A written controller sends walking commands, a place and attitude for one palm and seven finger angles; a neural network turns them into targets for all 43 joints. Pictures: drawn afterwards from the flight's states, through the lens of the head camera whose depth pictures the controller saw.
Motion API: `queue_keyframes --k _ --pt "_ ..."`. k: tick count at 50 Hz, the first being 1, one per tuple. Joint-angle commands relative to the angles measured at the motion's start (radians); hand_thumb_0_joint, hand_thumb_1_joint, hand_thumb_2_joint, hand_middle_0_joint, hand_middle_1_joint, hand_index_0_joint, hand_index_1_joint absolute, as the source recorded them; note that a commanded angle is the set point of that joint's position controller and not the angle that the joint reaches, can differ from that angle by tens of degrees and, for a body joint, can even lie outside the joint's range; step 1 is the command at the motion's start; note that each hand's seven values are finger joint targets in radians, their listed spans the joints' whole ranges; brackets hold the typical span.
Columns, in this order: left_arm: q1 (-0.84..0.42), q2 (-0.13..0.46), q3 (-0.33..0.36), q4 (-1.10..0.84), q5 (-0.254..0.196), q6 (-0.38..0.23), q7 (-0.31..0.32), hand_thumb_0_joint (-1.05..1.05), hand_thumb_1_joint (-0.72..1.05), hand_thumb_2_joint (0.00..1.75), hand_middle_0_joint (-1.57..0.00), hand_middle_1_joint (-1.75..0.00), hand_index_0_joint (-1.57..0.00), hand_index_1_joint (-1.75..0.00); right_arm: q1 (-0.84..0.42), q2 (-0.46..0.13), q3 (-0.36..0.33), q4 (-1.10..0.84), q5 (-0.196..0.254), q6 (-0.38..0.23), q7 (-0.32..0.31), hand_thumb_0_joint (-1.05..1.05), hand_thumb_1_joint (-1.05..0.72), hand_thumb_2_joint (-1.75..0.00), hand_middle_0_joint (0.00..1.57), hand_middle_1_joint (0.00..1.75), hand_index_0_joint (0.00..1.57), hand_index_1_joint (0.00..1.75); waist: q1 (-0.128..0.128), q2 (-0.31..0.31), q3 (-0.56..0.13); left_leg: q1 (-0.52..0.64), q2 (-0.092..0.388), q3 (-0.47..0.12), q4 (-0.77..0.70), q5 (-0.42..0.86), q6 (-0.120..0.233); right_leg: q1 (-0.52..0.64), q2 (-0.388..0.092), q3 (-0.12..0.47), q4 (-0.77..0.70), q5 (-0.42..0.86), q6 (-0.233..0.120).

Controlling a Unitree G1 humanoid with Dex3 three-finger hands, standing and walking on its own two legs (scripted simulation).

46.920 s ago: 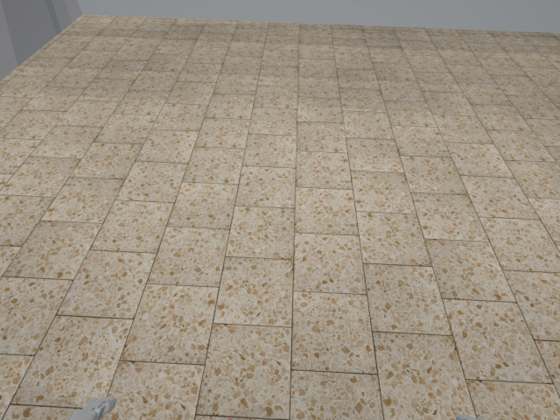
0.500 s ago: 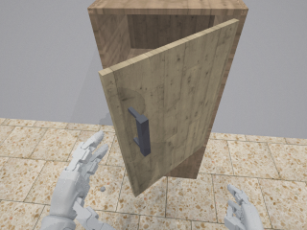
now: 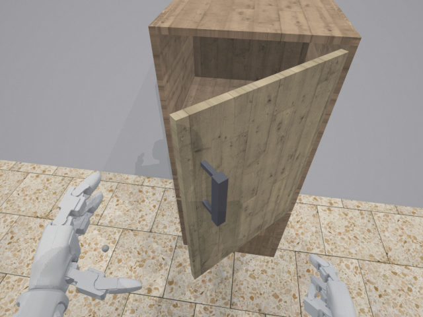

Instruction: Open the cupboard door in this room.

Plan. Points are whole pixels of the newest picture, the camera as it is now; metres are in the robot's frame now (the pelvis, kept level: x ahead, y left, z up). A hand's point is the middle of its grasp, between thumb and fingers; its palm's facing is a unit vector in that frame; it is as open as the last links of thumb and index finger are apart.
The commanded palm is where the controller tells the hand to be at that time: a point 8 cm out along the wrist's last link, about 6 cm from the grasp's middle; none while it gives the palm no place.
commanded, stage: draw the hand back to the body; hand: left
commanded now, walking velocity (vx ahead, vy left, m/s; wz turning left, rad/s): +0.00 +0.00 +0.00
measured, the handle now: (212, 193) +0.32 +0.04 +0.10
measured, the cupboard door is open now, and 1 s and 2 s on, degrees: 44 44 44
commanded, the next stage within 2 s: step back with the hand held close in 0.92 s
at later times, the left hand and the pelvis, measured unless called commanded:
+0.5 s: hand (60, 207) +0.22 +0.25 +0.17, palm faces +0.40 -0.83 -0.39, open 9.6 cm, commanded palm +0.17 +0.30 +0.19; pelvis +0.03 +0.00 +0.02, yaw -1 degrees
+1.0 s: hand (69, 206) +0.22 +0.23 +0.17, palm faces +0.42 -0.82 -0.40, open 7.4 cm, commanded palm +0.17 +0.27 +0.19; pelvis +0.03 -0.02 +0.02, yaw -1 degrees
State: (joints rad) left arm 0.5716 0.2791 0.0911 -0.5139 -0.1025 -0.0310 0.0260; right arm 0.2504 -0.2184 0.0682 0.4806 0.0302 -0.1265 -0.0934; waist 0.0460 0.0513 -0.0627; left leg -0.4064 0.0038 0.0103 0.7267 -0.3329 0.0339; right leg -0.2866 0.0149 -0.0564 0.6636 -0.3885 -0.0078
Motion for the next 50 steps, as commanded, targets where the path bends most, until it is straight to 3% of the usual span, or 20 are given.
queue_keyframes --k 1,8,9,11,15,27,30,37,39,43,46,50 --pt "-0.068 0.116 0.083 -0.233 0.038 -0.071 0.077 0.0 -0.01 0.51 -0.17 -0.3 -0.17 -0.3 -0.122 -0.098 -0.047 -0.139 -0.014 -0.048 -0.013 0.0 -0.9 -0.9 0.2 0.3 0.2 0.3 -0.004 0.023 -0.032 0.18 0.014 -0.058 -0.2 0.094 -0.013 -0.049 -0.01 0.026 -0.186 0.126 -0.018" --pt "-0.088 0.148 0.147 -0.209 0.047 -0.08 0.105 0.0 0.23 0.62 -0.18 -0.3 -0.18 -0.3 -0.147 -0.103 -0.048 -0.093 -0.022 -0.047 -0.008 0.0 -0.9 -0.9 0.2 0.3 0.2 0.3 0.003 0.008 -0.026 0.246 0.023 -0.061 -0.275 0.19 -0.019 0.04 -0.008 0.017 -0.229 0.193 -0.017" --pt "-0.09 0.178 0.178 -0.202 0.051 -0.083 0.111 0.0 0.27 0.63 -0.18 -0.3 -0.18 -0.3 -0.155 -0.108 -0.053 -0.086 -0.023 -0.048 -0.009 0.0 -0.9 -0.9 0.2 0.3 0.2 0.3 0.009 -0.008 -0.03 0.252 0.026 -0.059 -0.281 0.207 -0.019 0.059 -0.006 0.018 -0.238 0.205 -0.018" --pt "-0.082 0.161 0.179 -0.193 0.049 -0.084 0.11 0.0 0.34 0.66 -0.18 -0.3 -0.18 -0.3 -0.155 -0.105 -0.053 -0.078 -0.022 -0.044 -0.004 0.0 -0.9 -0.9 0.2 0.3 0.2 0.3 0.009 0.003 -0.021 0.27 0.029 -0.06 -0.294 0.255 -0.023 0.068 -0.006 0.016 -0.241 0.228 -0.017" --pt "-0.093 0.18 0.229 -0.157 0.044 -0.083 0.112 0.0 0.48 0.72 -0.19 -0.3 -0.19 -0.3 -0.162 -0.111 -0.061 -0.063 -0.024 -0.034 0.0 0.0 -0.9 -0.9 0.2 0.3 0.2 0.3 0.012 -0.019 -0.012 0.283 0.031 -0.049 -0.316 0.282 -0.023 0.101 -0.004 0.017 -0.266 0.258 -0.014" --pt "-0.173 0.265 0.374 -0.128 0.029 -0.088 0.118 0.0 0.9 0.9 -0.2 -0.3 -0.2 -0.3 -0.17 -0.115 -0.08 -0.031 -0.022 -0.009 0.009 0.0 -0.9 -0.9 0.2 0.3 0.2 0.3 0.017 0.038 -0.039 0.337 0.024 -0.02 -0.323 0.399 -0.022 0.159 -0.006 0.025 -0.304 0.369 -0.012" --pt "-0.147 0.207 0.318 -0.088 0.03 -0.082 0.109 0.0 0.9 0.9 -0.2 -0.3 -0.2 -0.3 -0.173 -0.118 -0.082 -0.029 -0.021 -0.006 0.014 0.0 -0.9 -0.9 0.2 0.3 0.2 0.3 0.009 0.023 -0.004 0.338 0.024 -0.014 -0.324 0.406 -0.017 0.144 -0.005 0.023 -0.312 0.378 -0.006" --pt "-0.163 0.248 0.349 -0.081 0.025 -0.088 0.108 0.0 0.9 0.9 -0.2 -0.3 -0.2 -0.3 -0.188 -0.118 -0.09 -0.032 -0.022 0.006 0.009 0.0 -0.9 -0.9 0.2 0.3 0.2 0.3 0.017 -0.049 -0.02 0.335 0.01 -0.001 -0.328 0.341 -0.004 0.16 -0.008 0.032 -0.33 0.383 -0.001" --pt "-0.171 0.273 0.371 -0.089 0.025 -0.093 0.109 0.0 0.9 0.9 -0.2 -0.3 -0.2 -0.3 -0.19 -0.118 -0.09 -0.03 -0.022 0.005 0.006 0.0 -0.9 -0.9 0.2 0.3 0.2 0.3 0.022 -0.029 -0.03 0.341 0.007 0.004 -0.32 0.349 -0.003 0.173 -0.011 0.036 -0.334 0.402 -0.004" --pt "-0.177 0.252 0.35 -0.108 0.025 -0.097 0.107 0.0 0.9 0.9 -0.2 -0.3 -0.2 -0.3 -0.191 -0.108 -0.085 -0.026 -0.02 0.001 0.007 0.0 -0.9 -0.9 0.2 0.3 0.2 0.3 0.016 0.034 -0.014 0.353 0.005 0.005 -0.321 0.35 -0.007 0.16 -0.011 0.037 -0.34 0.396 -0.003" --pt "-0.18 0.246 0.343 -0.101 0.027 -0.098 0.107 0.0 0.9 0.9 -0.2 -0.3 -0.2 -0.3 -0.193 -0.108 -0.086 -0.021 -0.021 -0.004 0.006 0.0 -0.9 -0.9 0.2 0.3 0.2 0.3 0.014 0.032 0.001 0.355 0.004 0.009 -0.32 0.347 -0.006 0.154 -0.012 0.038 -0.344 0.4 -0.002" --pt "-0.159 0.234 0.339 -0.061 0.022 -0.099 0.102 0.0 0.9 0.9 -0.2 -0.3 -0.2 -0.3 -0.197 -0.109 -0.089 -0.018 -0.021 -0.004 0.005 0.0 -0.9 -0.9 0.2 0.3 0.2 0.3 0.015 -0.029 0.021 0.354 0.006 0.013 -0.322 0.346 -0.001 0.148 -0.012 0.039 -0.347 0.413 0.004"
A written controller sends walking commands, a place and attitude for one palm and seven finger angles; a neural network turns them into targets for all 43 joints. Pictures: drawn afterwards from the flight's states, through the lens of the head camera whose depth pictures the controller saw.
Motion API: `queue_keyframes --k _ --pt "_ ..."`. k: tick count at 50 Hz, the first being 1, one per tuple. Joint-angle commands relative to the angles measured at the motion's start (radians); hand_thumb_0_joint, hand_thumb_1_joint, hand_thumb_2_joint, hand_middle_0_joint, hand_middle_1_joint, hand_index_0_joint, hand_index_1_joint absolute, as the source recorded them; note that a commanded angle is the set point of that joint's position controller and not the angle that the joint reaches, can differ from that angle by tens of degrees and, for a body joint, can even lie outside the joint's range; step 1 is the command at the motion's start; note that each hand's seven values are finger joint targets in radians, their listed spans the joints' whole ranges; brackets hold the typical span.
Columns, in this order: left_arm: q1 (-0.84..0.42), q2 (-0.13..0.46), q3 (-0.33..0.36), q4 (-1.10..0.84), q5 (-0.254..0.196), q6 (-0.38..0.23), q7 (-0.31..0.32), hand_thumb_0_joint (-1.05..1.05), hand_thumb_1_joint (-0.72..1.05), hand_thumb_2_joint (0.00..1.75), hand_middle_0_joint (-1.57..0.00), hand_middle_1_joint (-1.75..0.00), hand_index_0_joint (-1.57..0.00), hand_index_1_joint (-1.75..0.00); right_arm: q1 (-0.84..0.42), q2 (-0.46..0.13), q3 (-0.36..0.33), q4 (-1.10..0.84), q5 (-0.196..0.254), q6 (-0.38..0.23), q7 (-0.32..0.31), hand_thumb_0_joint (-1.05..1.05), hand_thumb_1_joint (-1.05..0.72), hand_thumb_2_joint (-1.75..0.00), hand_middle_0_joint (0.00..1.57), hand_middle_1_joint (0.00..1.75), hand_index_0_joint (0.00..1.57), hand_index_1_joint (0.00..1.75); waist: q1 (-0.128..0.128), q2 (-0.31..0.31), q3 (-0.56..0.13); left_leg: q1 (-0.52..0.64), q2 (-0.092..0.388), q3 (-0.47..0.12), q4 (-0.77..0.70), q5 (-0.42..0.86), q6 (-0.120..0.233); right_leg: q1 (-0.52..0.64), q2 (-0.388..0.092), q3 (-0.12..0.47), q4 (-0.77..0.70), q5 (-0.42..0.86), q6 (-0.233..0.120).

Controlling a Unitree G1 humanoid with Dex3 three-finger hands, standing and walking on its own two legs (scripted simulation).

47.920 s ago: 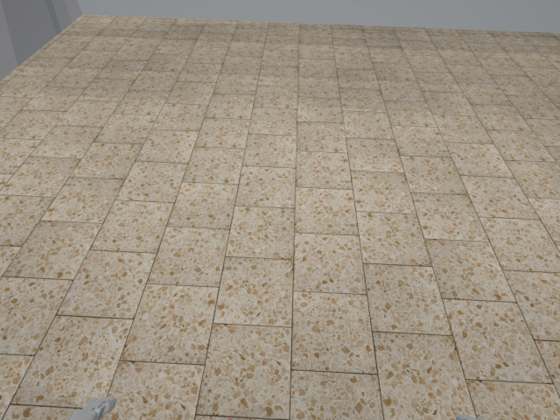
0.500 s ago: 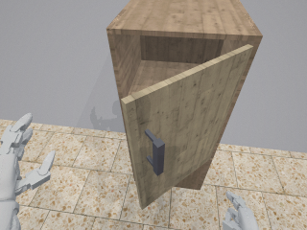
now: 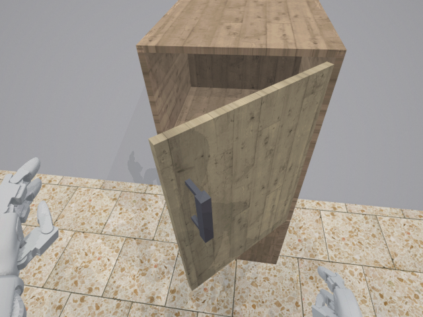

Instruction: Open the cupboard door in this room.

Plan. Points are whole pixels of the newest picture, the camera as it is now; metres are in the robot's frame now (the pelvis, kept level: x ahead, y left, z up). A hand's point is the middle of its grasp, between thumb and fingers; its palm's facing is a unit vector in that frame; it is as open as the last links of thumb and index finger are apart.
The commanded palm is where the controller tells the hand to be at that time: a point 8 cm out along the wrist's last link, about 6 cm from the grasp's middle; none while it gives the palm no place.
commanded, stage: step back with the hand held close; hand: left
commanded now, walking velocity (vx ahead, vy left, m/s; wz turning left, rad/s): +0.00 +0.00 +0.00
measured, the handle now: (199, 211) +0.29 +0.07 +0.07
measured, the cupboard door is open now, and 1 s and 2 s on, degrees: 44 44 44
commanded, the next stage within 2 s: stop stepping back and stand still in 0.94 s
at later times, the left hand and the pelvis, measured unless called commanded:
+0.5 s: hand (21, 256) +0.14 +0.27 +0.16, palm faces +0.34 -0.80 -0.49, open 7.4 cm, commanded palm +0.09 +0.32 +0.17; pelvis -0.06 +0.02 -0.01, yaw -2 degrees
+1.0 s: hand out of the picture +0.02 +0.35 +0.16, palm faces +0.53 -0.76 -0.38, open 7.4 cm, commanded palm -0.06 +0.38 +0.17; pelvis -0.19 +0.07 -0.02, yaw +3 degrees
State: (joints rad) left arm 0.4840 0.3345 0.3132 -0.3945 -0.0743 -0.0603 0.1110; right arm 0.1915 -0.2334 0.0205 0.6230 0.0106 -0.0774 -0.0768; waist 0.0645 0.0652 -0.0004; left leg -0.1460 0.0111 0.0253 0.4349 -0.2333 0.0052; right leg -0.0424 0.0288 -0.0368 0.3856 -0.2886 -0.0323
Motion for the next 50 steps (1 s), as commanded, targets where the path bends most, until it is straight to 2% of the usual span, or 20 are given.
queue_keyframes --k 1,2,3,5,8,15,20,24,29,33,36,39,40,42,43,44,45,46,48,50 --pt "-0.079 0.185 0.122 -0.183 -0.008 -0.071 0.017 0.0 0.9 0.9 -0.2 -0.3 -0.2 -0.3 -0.139 -0.096 -0.043 -0.162 0.0 -0.051 -0.011 0.0 -0.9 -0.9 0.2 0.3 0.2 0.3 -0.002 -0.047 -0.05 0.095 -0.004 -0.001 -0.03 0.241 0.029 -0.094 -0.026 0.023 -0.071 0.313 0.03" --pt "-0.135 0.222 0.149 -0.248 -0.008 -0.082 0.018 0.0 0.9 0.9 -0.2 -0.3 -0.2 -0.3 -0.147 -0.094 -0.043 -0.167 0.002 -0.055 -0.011 0.0 -0.9 -0.9 0.2 0.3 0.2 0.3 0.001 -0.032 -0.069 0.104 -0.003 -0.003 -0.029 0.23 0.029 -0.093 -0.027 0.026 -0.076 0.297 0.029" --pt "-0.218 0.35 0.278 -0.273 0.0 -0.119 0.024 0.0 0.9 0.9 -0.2 -0.3 -0.2 -0.3 -0.111 -0.117 -0.047 -0.188 0.008 -0.034 -0.008 0.0 -0.9 -0.9 0.2 0.3 0.2 0.3 -0.037 -0.053 0.005 0.061 0.014 -0.023 0.025 0.192 0.045 -0.191 -0.079 0.12 -0.133 0.38 0.036" --pt "-0.097 0.261 0.208 -0.153 0.005 -0.125 0.009 0.0 0.9 0.9 -0.2 -0.3 -0.2 -0.3 -0.127 -0.103 -0.05 -0.166 0.003 -0.009 -0.008 0.0 -0.9 -0.9 0.2 0.3 0.2 0.3 -0.044 -0.115 -0.01 0.053 0.013 -0.031 0.056 0.203 0.041 -0.176 -0.113 0.122 -0.111 0.497 0.037" --pt "0.001 0.193 0.145 -0.129 0.01 -0.107 -0.002 0.0 0.9 0.9 -0.2 -0.3 -0.2 -0.3 -0.117 -0.114 -0.061 -0.191 0.008 0.024 0.001 0.0 -0.9 -0.9 0.2 0.3 0.2 0.3 -0.049 -0.111 -0.077 0.06 0.029 -0.01 0.066 0.294 0.039 -0.152 -0.113 0.091 -0.06 0.579 0.072" --pt "0.034 0.278 0.21 -0.296 0.011 -0.11 0.027 0.0 0.9 0.9 -0.2 -0.3 -0.2 -0.3 -0.121 -0.108 -0.07 -0.237 0.018 0.063 -0.011 0.0 -0.9 -0.9 0.2 0.3 0.2 0.3 -0.048 -0.08 -0.186 0.049 0.063 -0.022 0.052 0.416 0.033 -0.115 -0.101 0.075 0.025 0.554 0.057" --pt "0.065 0.305 0.253 -0.358 0.009 -0.129 0.047 0.0 0.9 0.9 -0.2 -0.3 -0.2 -0.3 -0.111 -0.103 -0.072 -0.251 0.016 0.057 -0.018 0.0 -0.9 -0.9 0.2 0.3 0.2 0.3 -0.046 0.001 -0.179 -0.028 0.082 -0.054 0.025 0.368 0.032 -0.109 -0.078 0.088 0.059 0.426 0.043" --pt "0.097 0.274 0.247 -0.328 0.012 -0.145 0.051 0.0 0.9 0.9 -0.2 -0.3 -0.2 -0.3 -0.108 -0.118 -0.077 -0.249 0.01 0.04 -0.014 0.0 -0.9 -0.9 0.2 0.3 0.2 0.3 -0.05 0.076 -0.112 -0.171 0.106 -0.096 -0.044 0.124 0.044 -0.114 -0.052 0.089 0.067 0.203 0.039" --pt "0.086 0.238 0.241 -0.276 0.036 -0.169 0.055 0.0 0.9 0.9 -0.2 -0.3 -0.2 -0.3 -0.09 -0.138 -0.078 -0.247 0.004 0.004 -0.01 0.0 -0.9 -0.9 0.2 0.3 0.2 0.3 -0.059 0.101 -0.017 -0.479 0.154 -0.184 -0.18 -0.392 0.08 -0.036 -0.008 0.077 0.152 -0.037 0.044" --pt "0.02 0.227 0.233 -0.285 0.051 -0.178 0.054 0.0 0.9 0.9 -0.2 -0.3 -0.2 -0.3 -0.074 -0.134 -0.081 -0.245 0.005 -0.022 -0.01 0.0 -0.9 -0.9 0.2 0.3 0.2 0.3 -0.057 0.068 -0.014 -0.606 0.168 -0.192 -0.195 -0.509 0.089 0.018 0.017 0.061 0.242 -0.079 0.034" --pt "0.005 0.254 0.236 -0.351 0.045 -0.192 0.06 0.0 0.9 0.9 -0.2 -0.3 -0.2 -0.3 -0.062 -0.111 -0.081 -0.235 -0.001 -0.042 -0.007 0.0 -0.9 -0.9 0.2 0.3 0.2 0.3 -0.064 -0.056 -0.053 -0.38 0.068 -0.112 -0.015 -0.368 0.046 -0.203 -0.058 0.174 0.048 -0.186 -0.009" --pt "-0.003 0.28 0.237 -0.382 0.045 -0.203 0.08 0.0 0.9 0.9 -0.2 -0.3 -0.2 -0.3 -0.026 -0.104 -0.09 -0.166 -0.011 -0.039 0.004 0.0 -0.9 -0.9 0.2 0.3 0.2 0.3 -0.082 -0.218 -0.077 -0.045 -0.036 -0.03 0.486 -0.179 -0.014 -0.612 -0.297 0.433 -0.189 -0.328 -0.136" --pt "-0.011 0.25 0.208 -0.357 0.048 -0.196 0.085 0.0 0.9 0.9 -0.2 -0.3 -0.2 -0.3 -0.02 -0.087 -0.079 -0.155 -0.017 -0.032 0.007 0.0 -0.9 -0.9 0.2 0.3 0.2 0.3 -0.087 -0.25 -0.077 -0.048 -0.019 -0.051 0.539 -0.2 -0.008 -0.609 -0.321 0.388 -0.169 -0.27 -0.132" --pt "-0.06 0.26 0.217 -0.346 0.051 -0.183 0.087 0.0 0.9 0.9 -0.2 -0.3 -0.2 -0.3 -0.021 -0.089 -0.07 -0.16 -0.02 -0.024 0.003 0.0 -0.9 -0.9 0.2 0.3 0.2 0.3 -0.096 -0.253 -0.04 -0.018 0.002 -0.044 0.393 -0.201 -0.002 -0.642 -0.247 0.259 -0.119 -0.256 -0.066" --pt "-0.107 0.264 0.211 -0.356 0.046 -0.185 0.085 0.0 0.9 0.9 -0.2 -0.3 -0.2 -0.3 -0.034 -0.096 -0.064 -0.164 -0.013 -0.025 -0.005 0.0 -0.9 -0.9 0.2 0.3 0.2 0.3 -0.104 -0.179 0.009 -0.023 0.002 -0.045 0.203 -0.186 -0.003 -0.64 -0.183 0.201 -0.046 -0.261 -0.022" --pt "-0.141 0.286 0.221 -0.379 0.043 -0.199 0.085 0.0 0.9 0.9 -0.2 -0.3 -0.2 -0.3 -0.067 -0.121 -0.067 -0.166 -0.014 -0.034 -0.019 0.0 -0.9 -0.9 0.2 0.3 0.2 0.3 -0.099 0.003 0.066 -0.117 0.062 -0.126 -0.01 -0.253 0.016 -0.597 -0.096 0.142 0.115 -0.268 0.012" --pt "-0.145 0.261 0.228 -0.411 0.044 -0.218 0.091 0.0 0.9 0.9 -0.2 -0.3 -0.2 -0.3 -0.069 -0.158 -0.065 -0.182 -0.017 -0.056 -0.026 0.0 -0.9 -0.9 0.2 0.3 0.2 0.3 -0.086 0.304 0.059 -0.352 0.276 -0.427 -0.244 -0.349 0.103 -0.439 0.02 0.057 0.448 -0.228 0.054" --pt "-0.152 0.268 0.256 -0.387 0.056 -0.222 0.102 0.0 0.9 0.9 -0.2 -0.3 -0.2 -0.3 -0.034 -0.1 -0.066 -0.164 -0.035 -0.083 -0.023 0.0 -0.9 -0.9 0.2 0.3 0.2 0.3 -0.088 0.327 0.024 -0.444 0.371 -0.525 -0.307 -0.306 0.178 -0.371 0.059 0.099 0.763 -0.257 0.051" --pt "-0.104 0.269 0.276 -0.329 0.048 -0.229 0.093 0.0 0.9 0.9 -0.2 -0.3 -0.2 -0.3 -0.036 -0.096 -0.091 -0.138 -0.028 -0.098 0.0 0.0 -0.9 -0.9 0.2 0.3 0.2 0.3 -0.081 0.148 -0.058 -0.462 0.356 -0.423 -0.272 -0.376 0.158 -0.292 0.05 0.141 0.918 -0.213 0.051" --pt "-0.063 0.239 0.248 -0.373 0.039 -0.217 0.083 0.0 0.9 0.9 -0.2 -0.3 -0.2 -0.3 -0.061 -0.098 -0.101 -0.137 -0.023 -0.099 0.019 0.0 -0.9 -0.9 0.2 0.3 0.2 0.3 -0.075 0.029 -0.086 -0.321 0.307 -0.34 -0.199 -0.244 0.15 -0.378 0.049 0.123 0.897 -0.187 0.062"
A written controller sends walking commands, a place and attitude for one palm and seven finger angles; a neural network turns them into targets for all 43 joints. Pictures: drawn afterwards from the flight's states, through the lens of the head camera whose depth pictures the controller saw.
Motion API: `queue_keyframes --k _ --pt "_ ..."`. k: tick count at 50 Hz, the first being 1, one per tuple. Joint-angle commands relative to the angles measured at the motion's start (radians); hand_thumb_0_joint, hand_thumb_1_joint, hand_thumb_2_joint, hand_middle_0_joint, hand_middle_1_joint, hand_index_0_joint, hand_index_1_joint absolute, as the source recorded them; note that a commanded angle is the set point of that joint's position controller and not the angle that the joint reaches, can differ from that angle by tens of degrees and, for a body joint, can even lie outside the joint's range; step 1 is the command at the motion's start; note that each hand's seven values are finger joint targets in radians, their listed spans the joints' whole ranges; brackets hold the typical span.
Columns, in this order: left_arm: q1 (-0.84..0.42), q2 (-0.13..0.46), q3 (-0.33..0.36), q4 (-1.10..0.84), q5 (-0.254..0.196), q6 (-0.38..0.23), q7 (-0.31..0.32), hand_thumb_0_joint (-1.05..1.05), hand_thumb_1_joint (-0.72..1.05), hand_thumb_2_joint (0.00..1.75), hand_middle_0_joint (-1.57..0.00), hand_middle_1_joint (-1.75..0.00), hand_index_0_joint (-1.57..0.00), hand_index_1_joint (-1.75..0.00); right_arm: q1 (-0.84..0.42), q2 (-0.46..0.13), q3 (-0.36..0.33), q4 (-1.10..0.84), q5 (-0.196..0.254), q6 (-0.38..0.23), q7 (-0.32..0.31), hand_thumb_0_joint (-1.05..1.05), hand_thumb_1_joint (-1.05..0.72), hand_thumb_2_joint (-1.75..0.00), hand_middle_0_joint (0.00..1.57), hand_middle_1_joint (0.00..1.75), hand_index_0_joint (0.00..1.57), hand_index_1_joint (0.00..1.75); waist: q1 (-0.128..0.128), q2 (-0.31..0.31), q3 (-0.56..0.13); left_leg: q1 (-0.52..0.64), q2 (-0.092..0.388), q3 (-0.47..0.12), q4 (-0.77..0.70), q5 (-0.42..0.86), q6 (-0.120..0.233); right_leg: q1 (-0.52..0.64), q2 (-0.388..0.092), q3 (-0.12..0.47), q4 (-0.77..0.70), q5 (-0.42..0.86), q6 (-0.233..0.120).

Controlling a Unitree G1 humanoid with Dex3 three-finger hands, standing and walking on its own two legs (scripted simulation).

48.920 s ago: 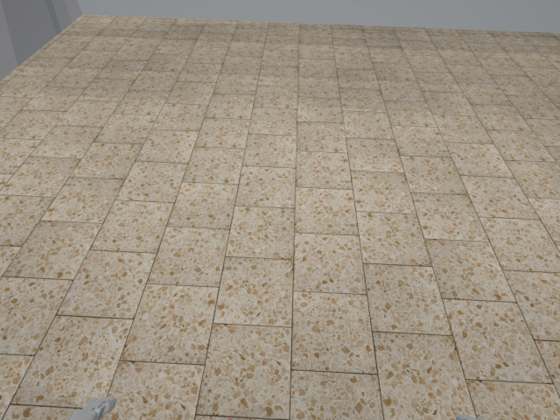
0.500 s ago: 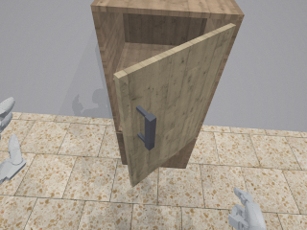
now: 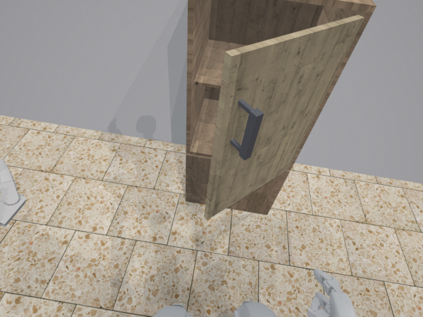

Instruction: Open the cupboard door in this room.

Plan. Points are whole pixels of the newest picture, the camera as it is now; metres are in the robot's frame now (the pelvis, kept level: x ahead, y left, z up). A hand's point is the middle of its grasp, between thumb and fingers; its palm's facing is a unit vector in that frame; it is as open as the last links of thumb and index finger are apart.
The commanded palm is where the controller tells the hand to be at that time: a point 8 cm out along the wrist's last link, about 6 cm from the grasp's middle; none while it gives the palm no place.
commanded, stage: stop stepping back and stand still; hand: left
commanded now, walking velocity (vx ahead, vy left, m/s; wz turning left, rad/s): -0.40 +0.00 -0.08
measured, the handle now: (244, 130) +0.47 -0.03 +0.09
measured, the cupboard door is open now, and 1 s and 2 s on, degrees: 44 44 44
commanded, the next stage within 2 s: let the arm hang, fingers relaxed in 1.92 s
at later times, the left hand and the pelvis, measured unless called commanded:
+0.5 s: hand out of the picture +0.12 +0.28 +0.19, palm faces +0.47 -0.81 -0.36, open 7.4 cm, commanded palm +0.10 +0.29 +0.19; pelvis -0.08 +0.01 -0.01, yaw -8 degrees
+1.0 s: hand (1, 302) +0.11 +0.24 +0.17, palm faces +0.44 -0.77 -0.46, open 7.4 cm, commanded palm +0.05 +0.27 +0.19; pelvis -0.12 -0.02 +0.02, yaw -6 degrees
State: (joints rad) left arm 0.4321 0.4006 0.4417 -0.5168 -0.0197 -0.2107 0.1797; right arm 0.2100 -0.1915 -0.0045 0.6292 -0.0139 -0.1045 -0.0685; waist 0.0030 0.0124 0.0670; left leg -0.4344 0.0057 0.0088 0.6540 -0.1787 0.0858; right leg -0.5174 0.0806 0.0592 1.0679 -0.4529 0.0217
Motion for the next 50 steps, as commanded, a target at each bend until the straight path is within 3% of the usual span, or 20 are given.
queue_keyframes --k 1,7,11,13,16,17,19,21,23,24,26,27,30,33,35,37,38,39,44,50 --pt "0.012 0.156 0.099 -0.264 -0.019 -0.056 0.013 0.0 0.9 0.9 -0.2 -0.3 -0.2 -0.3 -0.096 -0.141 -0.077 -0.141 0.008 -0.074 0.019 0.0 -0.9 -0.9 0.2 0.3 0.2 0.3 -0.009 0.07 -0.158 0.016 0.29 -0.283 -0.418 -0.279 0.054 0.07 0.0 0.001 0.201 -0.018 0.013" --pt "0.054 0.16 0.061 -0.36 -0.035 -0.024 0.007 0.0 0.9 0.9 -0.2 -0.3 -0.2 -0.3 -0.088 -0.118 -0.049 -0.137 0.008 -0.091 0.03 0.0 -0.9 -0.9 0.2 0.3 0.2 0.3 -0.002 0.301 -0.242 0.226 0.158 -0.183 -0.613 -0.475 -0.138 0.231 0.071 -0.172 -0.201 -0.151 -0.015" --pt "0.132 0.212 0.099 -0.342 -0.053 -0.006 0.007 0.0 0.9 0.9 -0.2 -0.3 -0.2 -0.3 -0.06 -0.092 -0.036 -0.136 -0.004 -0.079 0.026 0.0 -0.9 -0.9 0.2 0.3 0.2 0.3 0.003 0.343 -0.283 0.294 0.068 -0.061 -0.568 -0.272 -0.241 0.435 0.102 -0.229 -0.652 -0.154 -0.072" --pt "0.185 0.26 0.141 -0.339 -0.056 0.003 -0.007 0.0 0.9 0.9 -0.2 -0.3 -0.2 -0.3 -0.03 -0.081 -0.028 -0.131 0.001 -0.045 0.026 0.0 -0.9 -0.9 0.2 0.3 0.2 0.3 -0.002 0.092 -0.296 0.343 -0.023 0.084 -0.216 -0.053 -0.19 0.396 -0.065 -0.112 -0.886 0.107 -0.12" --pt "0.152 0.349 0.246 -0.339 -0.074 -0.009 -0.008 0.0 0.9 0.9 -0.2 -0.3 -0.2 -0.3 -0.064 -0.107 -0.02 -0.139 0.0 0.0 0.022 0.0 -0.9 -0.9 0.2 0.3 0.2 0.3 -0.004 -0.152 -0.207 0.067 -0.012 -0.008 0.325 -0.132 -0.106 0.237 -0.356 0.14 -0.897 0.289 -0.205" --pt "0.1 0.341 0.249 -0.266 -0.073 -0.008 -0.007 0.0 0.9 0.9 -0.2 -0.3 -0.2 -0.3 -0.062 -0.115 -0.021 -0.141 -0.001 -0.013 0.028 0.0 -0.9 -0.9 0.2 0.3 0.2 0.3 -0.008 -0.149 -0.198 -0.036 0.006 -0.016 0.417 -0.121 -0.115 0.297 -0.384 0.141 -0.893 0.258 -0.257" --pt "0.013 0.224 0.134 -0.197 -0.08 0.02 -0.035 0.0 0.9 0.9 -0.2 -0.3 -0.2 -0.3 -0.08 -0.165 -0.07 -0.143 0.041 -0.017 0.026 0.0 -0.9 -0.9 0.2 0.3 0.2 0.3 -0.017 -0.271 -0.018 -0.161 0.027 -0.061 0.445 -0.065 -0.103 0.256 -0.31 0.167 -0.887 0.179 -0.194" --pt "-0.058 0.22 0.117 -0.053 -0.06 0.014 -0.019 0.0 0.9 0.9 -0.2 -0.3 -0.2 -0.3 -0.126 -0.131 -0.02 -0.133 0.033 -0.026 -0.006 0.0 -0.9 -0.9 0.2 0.3 0.2 0.3 -0.014 -0.118 0.11 -0.093 0.068 0.002 0.17 -0.13 -0.079 0.275 -0.306 0.114 -0.783 0.401 -0.194" --pt "-0.178 0.187 0.045 0.011 -0.041 0.009 -0.016 0.0 0.9 0.9 -0.2 -0.3 -0.2 -0.3 -0.092 -0.135 -0.014 -0.096 0.024 -0.039 -0.024 0.0 -0.9 -0.9 0.2 0.3 0.2 0.3 -0.045 -0.017 0.043 0.174 -0.019 0.094 -0.031 -0.111 -0.048 0.232 -0.235 -0.018 -0.57 0.478 -0.149" --pt "-0.26 0.158 -0.011 -0.002 -0.04 0.01 -0.021 0.0 0.9 0.9 -0.2 -0.3 -0.2 -0.3 -0.081 -0.159 -0.025 -0.094 0.023 -0.054 -0.032 0.0 -0.9 -0.9 0.2 0.3 0.2 0.3 -0.066 0.074 0.009 0.312 -0.028 0.057 -0.11 -0.071 -0.026 0.172 -0.189 -0.063 -0.413 0.456 -0.098" --pt "-0.354 0.154 -0.032 -0.086 -0.028 -0.012 -0.01 0.0 0.9 0.9 -0.2 -0.3 -0.2 -0.3 -0.062 -0.181 -0.022 -0.122 0.012 -0.079 -0.021 0.0 -0.9 -0.9 0.2 0.3 0.2 0.3 -0.051 0.395 -0.042 0.407 0.337 -0.655 -0.375 -0.148 0.167 -0.071 -0.017 -0.056 0.049 -0.091 0.006" --pt "-0.358 0.204 0.005 -0.136 -0.023 -0.037 -0.009 0.0 0.9 0.9 -0.2 -0.3 -0.2 -0.3 -0.069 -0.151 -0.008 -0.127 0.002 -0.099 -0.013 0.0 -0.9 -0.9 0.2 0.3 0.2 0.3 -0.038 0.249 -0.012 0.28 0.377 -0.761 -0.476 -0.346 0.192 -0.04 -0.024 0.054 0.149 -0.109 -0.022" --pt "-0.087 0.276 0.126 -0.271 -0.028 -0.043 -0.018 0.0 0.9 0.9 -0.2 -0.3 -0.2 -0.3 -0.102 -0.135 -0.036 -0.116 -0.007 -0.117 0.011 0.0 -0.9 -0.9 0.2 0.3 0.2 0.3 0.011 0.021 -0.078 -0.048 0.256 -0.451 -0.519 -0.436 0.097 0.251 -0.08 0.013 -0.016 0.009 -0.041" --pt "0.207 0.271 0.202 -0.335 -0.034 -0.06 -0.007 0.0 0.9 0.9 -0.2 -0.3 -0.2 -0.3 -0.124 -0.128 -0.034 -0.141 -0.001 -0.112 0.028 0.0 -0.9 -0.9 0.2 0.3 0.2 0.3 0.031 0.32 -0.164 -0.193 0.161 -0.153 -0.499 -0.463 0.017 0.515 -0.04 -0.131 -0.251 0.031 -0.045" --pt "0.296 0.272 0.242 -0.271 -0.031 -0.068 -0.001 0.0 0.9 0.9 -0.2 -0.3 -0.2 -0.3 -0.108 -0.119 -0.038 -0.165 0.003 -0.085 0.023 0.0 -0.9 -0.9 0.2 0.3 0.2 0.3 0.028 0.348 -0.166 -0.321 0.136 -0.092 -0.412 -0.55 -0.017 0.661 -0.033 -0.172 -0.359 0.032 -0.056" --pt "0.263 0.241 0.225 -0.167 -0.017 -0.055 0.001 0.0 0.9 0.9 -0.2 -0.3 -0.2 -0.3 -0.086 -0.098 -0.047 -0.155 0.009 -0.055 0.02 0.0 -0.9 -0.9 0.2 0.3 0.2 0.3 0.033 -0.004 -0.1 -0.36 0.02 0.036 0.04 -0.465 -0.073 0.555 -0.157 0.047 -0.664 -0.11 -0.108" --pt "0.197 0.242 0.206 -0.141 -0.02 -0.042 -0.002 0.0 0.9 0.9 -0.2 -0.3 -0.2 -0.3 -0.099 -0.114 -0.062 -0.16 0.015 -0.045 0.015 0.0 -0.9 -0.9 0.2 0.3 0.2 0.3 0.022 -0.288 -0.063 -0.347 -0.036 0.015 0.429 -0.389 -0.093 0.317 -0.401 0.513 -0.915 -0.372 -0.194" --pt "0.104 0.228 0.198 -0.099 -0.031 -0.056 -0.003 0.0 0.9 0.9 -0.2 -0.3 -0.2 -0.3 -0.097 -0.143 -0.06 -0.142 -0.003 -0.051 0.006 0.0 -0.9 -0.9 0.2 0.3 0.2 0.3 -0.004 -0.211 -0.003 -0.364 -0.019 -0.077 0.585 -0.295 -0.101 0.204 -0.475 0.628 -0.994 -0.387 -0.202" --pt "-0.069 0.134 0.043 0.15 -0.015 -0.084 -0.033 0.0 0.9 0.9 -0.2 -0.3 -0.2 -0.3 -0.055 -0.148 -0.051 -0.07 0.022 -0.06 -0.008 0.0 -0.9 -0.9 0.2 0.3 0.2 0.3 -0.042 -0.067 -0.055 -0.216 0.029 -0.04 0.512 -0.014 -0.107 0.272 -0.31 0.167 -0.823 0.177 -0.064" --pt "-0.124 0.156 0.004 -0.023 0.003 -0.095 0.004 0.0 0.9 0.9 -0.2 -0.3 -0.2 -0.3 -0.112 -0.146 -0.056 -0.101 0.016 -0.101 -0.024 0.0 -0.9 -0.9 0.2 0.3 0.2 0.3 0.014 -0.247 -0.101 -0.057 -0.008 0.053 0.125 -0.099 -0.067 0.466 -0.313 0.077 -0.778 0.561 0.003"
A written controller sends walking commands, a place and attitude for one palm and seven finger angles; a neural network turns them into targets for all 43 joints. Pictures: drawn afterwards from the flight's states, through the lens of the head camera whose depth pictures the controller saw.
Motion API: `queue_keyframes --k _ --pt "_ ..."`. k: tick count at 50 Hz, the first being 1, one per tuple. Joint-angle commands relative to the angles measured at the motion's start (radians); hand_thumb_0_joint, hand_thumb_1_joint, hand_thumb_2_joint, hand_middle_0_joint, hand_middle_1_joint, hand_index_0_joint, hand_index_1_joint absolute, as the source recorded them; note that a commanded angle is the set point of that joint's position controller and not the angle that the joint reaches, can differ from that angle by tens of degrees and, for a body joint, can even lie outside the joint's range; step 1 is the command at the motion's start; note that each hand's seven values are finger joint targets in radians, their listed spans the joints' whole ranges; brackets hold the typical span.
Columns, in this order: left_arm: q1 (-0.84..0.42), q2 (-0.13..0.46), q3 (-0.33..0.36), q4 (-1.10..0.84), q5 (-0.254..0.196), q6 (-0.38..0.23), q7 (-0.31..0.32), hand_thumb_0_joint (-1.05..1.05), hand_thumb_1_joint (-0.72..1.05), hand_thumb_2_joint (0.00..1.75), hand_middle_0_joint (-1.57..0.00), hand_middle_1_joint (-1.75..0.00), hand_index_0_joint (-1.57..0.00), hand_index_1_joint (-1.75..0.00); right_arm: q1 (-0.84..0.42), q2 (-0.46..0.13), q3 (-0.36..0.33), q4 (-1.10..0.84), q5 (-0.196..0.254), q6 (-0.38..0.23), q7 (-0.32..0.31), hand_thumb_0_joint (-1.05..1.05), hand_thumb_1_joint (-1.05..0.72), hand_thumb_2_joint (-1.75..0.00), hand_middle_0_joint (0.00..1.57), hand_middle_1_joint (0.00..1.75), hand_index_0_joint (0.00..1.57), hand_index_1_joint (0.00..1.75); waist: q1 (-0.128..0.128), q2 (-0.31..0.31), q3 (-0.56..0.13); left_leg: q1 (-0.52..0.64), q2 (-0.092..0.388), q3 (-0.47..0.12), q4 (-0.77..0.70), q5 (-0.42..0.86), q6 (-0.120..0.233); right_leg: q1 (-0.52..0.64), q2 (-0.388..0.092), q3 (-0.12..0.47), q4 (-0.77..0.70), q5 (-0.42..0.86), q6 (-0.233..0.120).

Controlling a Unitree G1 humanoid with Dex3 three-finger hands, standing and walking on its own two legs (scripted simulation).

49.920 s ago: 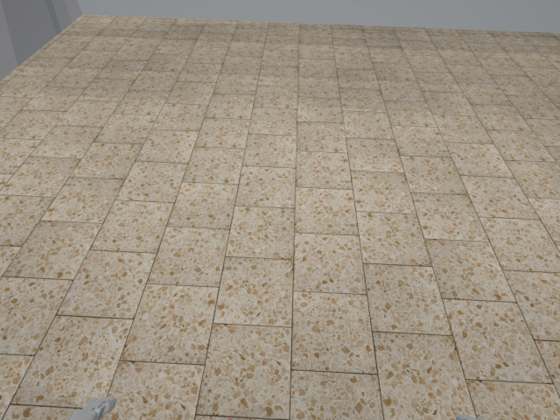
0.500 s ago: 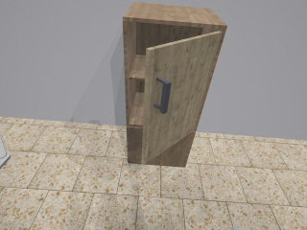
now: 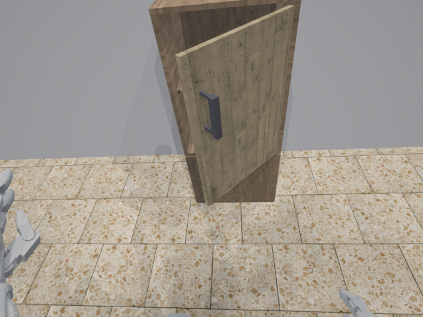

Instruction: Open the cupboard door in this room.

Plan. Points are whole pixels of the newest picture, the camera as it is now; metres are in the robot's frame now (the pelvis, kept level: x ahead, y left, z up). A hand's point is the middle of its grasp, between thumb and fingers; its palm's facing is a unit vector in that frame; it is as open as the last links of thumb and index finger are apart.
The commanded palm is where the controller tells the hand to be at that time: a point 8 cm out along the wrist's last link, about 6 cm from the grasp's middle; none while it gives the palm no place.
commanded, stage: stop stepping back and stand still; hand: left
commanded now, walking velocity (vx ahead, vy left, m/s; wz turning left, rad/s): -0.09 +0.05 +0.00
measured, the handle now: (210, 115) +0.59 +0.05 +0.07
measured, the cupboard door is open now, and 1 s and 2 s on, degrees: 44 44 44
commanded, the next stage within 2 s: let the arm hang, fingers relaxed in 0.92 s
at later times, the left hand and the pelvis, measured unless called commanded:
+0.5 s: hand (21, 241) +0.20 +0.30 +0.14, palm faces +0.39 -0.82 -0.42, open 7.4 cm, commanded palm +0.14 +0.35 +0.17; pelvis -0.01 +0.05 -0.01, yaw -1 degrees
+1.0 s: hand (2, 249) +0.18 +0.32 +0.15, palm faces +0.41 -0.80 -0.44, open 7.4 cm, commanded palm none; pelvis -0.02 +0.06 +0.00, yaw -1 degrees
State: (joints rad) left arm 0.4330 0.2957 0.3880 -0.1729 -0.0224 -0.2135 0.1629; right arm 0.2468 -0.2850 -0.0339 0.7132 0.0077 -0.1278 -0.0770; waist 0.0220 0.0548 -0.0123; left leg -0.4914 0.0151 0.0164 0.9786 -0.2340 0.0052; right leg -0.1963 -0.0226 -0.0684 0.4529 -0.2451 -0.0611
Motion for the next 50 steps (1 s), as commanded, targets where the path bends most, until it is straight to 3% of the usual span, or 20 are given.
queue_keyframes --k 1,4,6,7,9,10,11,12,14,15,18,21,23,24,25,28,35,38,44,50 --pt "-0.083 0.3 0.107 -0.433 0.007 -0.097 0.027 0.0 0.9 0.9 -0.2 -0.3 -0.2 -0.3 -0.155 -0.045 -0.026 -0.201 -0.01 -0.085 -0.014 0.0 -0.9 -0.9 0.2 0.3 0.2 0.3 0.01 -0.293 -0.029 0.026 -0.021 0.058 -0.259 -0.055 0.018 0.159 -0.215 0.214 -0.149 0.437 0.063" --pt "0.059 0.385 0.239 -0.576 0.0 -0.104 0.042 0.0 0.9 0.9 -0.2 -0.3 -0.2 -0.3 -0.147 -0.028 -0.024 -0.236 -0.013 -0.077 -0.008 0.0 -0.9 -0.9 0.2 0.3 0.2 0.3 0.029 -0.213 -0.115 0.117 -0.026 0.059 -0.422 -0.07 0.017 0.241 -0.226 0.226 -0.069 0.621 0.006" --pt "0.129 0.339 0.24 -0.588 -0.016 -0.101 0.044 0.0 0.9 0.9 -0.2 -0.3 -0.2 -0.3 -0.121 -0.009 -0.015 -0.258 -0.016 -0.054 -0.003 0.0 -0.9 -0.9 0.2 0.3 0.2 0.3 0.004 -0.127 -0.163 0.223 -0.039 0.051 -0.549 0.072 0.009 0.238 -0.177 0.194 -0.016 0.6 0.015" --pt "0.132 0.321 0.233 -0.594 -0.024 -0.1 0.043 0.0 0.9 0.9 -0.2 -0.3 -0.2 -0.3 -0.113 -0.017 -0.02 -0.26 -0.015 -0.043 0.0 0.0 -0.9 -0.9 0.2 0.3 0.2 0.3 -0.008 -0.058 -0.182 0.303 -0.01 0.031 -0.601 0.198 0.011 0.208 -0.139 0.173 0.021 0.543 0.034" --pt "0.175 0.288 0.209 -0.539 -0.033 -0.093 0.032 0.0 0.9 0.9 -0.2 -0.3 -0.2 -0.3 -0.105 -0.05 -0.035 -0.267 0.001 -0.033 0.004 0.0 -0.9 -0.9 0.2 0.3 0.2 0.3 -0.002 0.075 -0.185 0.436 0.131 -0.094 -0.554 0.512 0.046 0.056 -0.045 0.115 0.06 0.316 0.071" --pt "0.156 0.286 0.199 -0.51 -0.034 -0.092 0.023 0.0 0.9 0.9 -0.2 -0.3 -0.2 -0.3 -0.104 -0.052 -0.031 -0.268 0.01 -0.029 0.009 0.0 -0.9 -0.9 0.2 0.3 0.2 0.3 -0.002 0.071 -0.155 0.406 0.159 -0.107 -0.558 0.525 0.053 0.034 -0.025 0.111 0.039 0.173 0.077" --pt "0.148 0.279 0.197 -0.461 -0.032 -0.082 0.017 0.0 0.9 0.9 -0.2 -0.3 -0.2 -0.3 -0.109 -0.052 -0.036 -0.265 0.017 -0.029 0.009 0.0 -0.9 -0.9 0.2 0.3 0.2 0.3 -0.011 0.059 -0.116 0.376 0.14 -0.06 -0.526 0.502 0.041 0.03 -0.008 0.12 0.002 0.198 0.075" --pt "0.143 0.277 0.194 -0.427 -0.03 -0.074 0.012 0.0 0.9 0.9 -0.2 -0.3 -0.2 -0.3 -0.103 -0.047 -0.028 -0.254 0.011 -0.025 0.007 0.0 -0.9 -0.9 0.2 0.3 0.2 0.3 -0.027 0.095 -0.097 0.321 0.115 -0.044 -0.522 0.466 0.031 0.059 -0.011 0.108 -0.007 0.283 0.072" --pt "0.113 0.249 0.149 -0.406 -0.029 -0.065 -0.002 0.0 0.9 0.9 -0.2 -0.3 -0.2 -0.3 -0.102 -0.049 -0.018 -0.246 0.009 -0.025 0.01 0.0 -0.9 -0.9 0.2 0.3 0.2 0.3 -0.029 0.089 -0.066 0.268 0.094 -0.035 -0.532 0.383 0.012 0.084 -0.024 0.114 -0.013 0.336 0.069" --pt "0.087 0.239 0.117 -0.413 -0.026 -0.061 -0.005 0.0 0.9 0.9 -0.2 -0.3 -0.2 -0.3 -0.104 -0.053 -0.016 -0.246 0.011 -0.024 0.012 0.0 -0.9 -0.9 0.2 0.3 0.2 0.3 -0.031 0.033 -0.056 0.252 0.092 -0.046 -0.534 0.344 0.009 0.085 -0.024 0.121 -0.02 0.335 0.069" --pt "0.054 0.239 0.09 -0.425 -0.027 -0.041 -0.009 0.0 0.9 0.9 -0.2 -0.3 -0.2 -0.3 -0.112 -0.056 -0.008 -0.254 0.009 -0.023 0.009 0.0 -0.9 -0.9 0.2 0.3 0.2 0.3 -0.024 -0.035 -0.051 0.229 0.082 -0.051 -0.577 0.209 0.013 0.084 -0.014 0.112 -0.045 0.241 0.076" --pt "0.015 0.269 0.108 -0.493 -0.023 -0.038 -0.006 0.0 0.9 0.9 -0.2 -0.3 -0.2 -0.3 -0.13 -0.049 0.004 -0.262 0.002 -0.029 0.002 0.0 -0.9 -0.9 0.2 0.3 0.2 0.3 -0.015 -0.024 -0.05 0.203 0.076 -0.066 -0.629 0.119 0.018 0.1 -0.006 0.094 -0.051 0.157 0.078" --pt "-0.01 0.293 0.127 -0.556 -0.021 -0.041 0.001 0.0 0.9 0.9 -0.2 -0.3 -0.2 -0.3 -0.135 -0.044 0.008 -0.266 -0.002 -0.033 0.001 0.0 -0.9 -0.9 0.2 0.3 0.2 0.3 -0.011 0.023 -0.054 0.195 0.069 -0.069 -0.656 0.064 0.019 0.112 0.0 0.088 -0.055 0.126 0.078" --pt "-0.018 0.338 0.165 -0.593 -0.018 -0.047 0.006 0.0 0.9 0.9 -0.2 -0.3 -0.2 -0.3 -0.139 -0.046 0.008 -0.268 -0.007 -0.038 -0.003 0.0 -0.9 -0.9 0.2 0.3 0.2 0.3 -0.006 0.053 -0.057 0.186 0.07 -0.072 -0.67 0.037 0.019 0.123 0.0 0.083 -0.055 0.112 0.077" --pt "-0.004 0.313 0.153 -0.596 -0.018 -0.05 0.008 0.0 0.9 0.9 -0.2 -0.3 -0.2 -0.3 -0.135 -0.035 0.012 -0.268 -0.007 -0.042 -0.003 0.0 -0.9 -0.9 0.2 0.3 0.2 0.3 -0.005 0.076 -0.064 0.177 0.07 -0.074 -0.68 0.018 0.02 0.141 0.002 0.077 -0.049 0.104 0.076" --pt "0.043 0.293 0.155 -0.564 -0.02 -0.05 0.013 0.0 0.9 0.9 -0.2 -0.3 -0.2 -0.3 -0.121 -0.031 0.013 -0.262 -0.006 -0.048 0.001 0.0 -0.9 -0.9 0.2 0.3 0.2 0.3 -0.005 0.095 -0.068 0.168 0.068 -0.073 -0.688 0.004 0.015 0.159 0.01 0.07 -0.051 0.111 0.075" --pt "0.09 0.228 0.109 -0.421 -0.022 -0.041 0.0 0.0 0.9 0.9 -0.2 -0.3 -0.2 -0.3 -0.104 -0.043 0.005 -0.238 0.002 -0.048 0.006 0.0 -0.9 -0.9 0.2 0.3 0.2 0.3 -0.018 0.0 -0.026 0.155 0.072 -0.071 -0.701 -0.014 0.0 0.123 0.01 0.063 -0.085 0.095 0.081" --pt "0.065 0.232 0.104 -0.407 -0.016 -0.04 -0.003 0.0 0.9 0.9 -0.2 -0.3 -0.2 -0.3 -0.108 -0.05 0.0 -0.237 0.005 -0.044 0.005 0.0 -0.9 -0.9 0.2 0.3 0.2 0.3 -0.017 -0.01 -0.016 0.128 0.074 -0.077 -0.723 -0.08 0.006 0.125 0.016 0.061 -0.087 0.059 0.085" --pt "0.006 0.288 0.132 -0.517 -0.002 -0.057 0.006 0.0 0.9 0.9 -0.2 -0.3 -0.2 -0.3 -0.125 -0.05 -0.004 -0.245 -0.001 -0.055 -0.002 0.0 -0.9 -0.9 0.2 0.3 0.2 0.3 -0.01 0.041 -0.022 0.117 0.058 -0.078 -0.726 -0.128 0.012 0.14 0.014 0.065 -0.094 0.04 0.082" --pt "0.057 0.266 0.13 -0.514 -0.007 -0.062 0.014 0.0 0.9 0.9 -0.2 -0.3 -0.2 -0.3 -0.109 -0.039 -0.003 -0.244 -0.006 -0.06 0.0 0.0 -0.9 -0.9 0.2 0.3 0.2 0.3 -0.011 0.045 -0.047 0.156 0.044 -0.063 -0.683 -0.048 0.003 0.139 0.002 0.076 -0.108 0.088 0.072"
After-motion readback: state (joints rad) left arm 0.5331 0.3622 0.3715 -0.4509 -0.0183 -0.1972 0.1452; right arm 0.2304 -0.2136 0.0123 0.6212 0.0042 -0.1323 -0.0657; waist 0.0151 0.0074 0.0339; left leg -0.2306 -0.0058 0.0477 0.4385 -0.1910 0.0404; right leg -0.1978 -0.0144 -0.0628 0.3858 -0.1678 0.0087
